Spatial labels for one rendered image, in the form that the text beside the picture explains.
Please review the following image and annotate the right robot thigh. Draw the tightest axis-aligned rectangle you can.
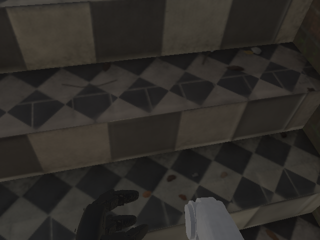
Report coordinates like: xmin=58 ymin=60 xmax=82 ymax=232
xmin=184 ymin=197 xmax=244 ymax=240

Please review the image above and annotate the robot left hand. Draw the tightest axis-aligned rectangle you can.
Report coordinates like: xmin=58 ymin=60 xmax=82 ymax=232
xmin=74 ymin=189 xmax=149 ymax=240

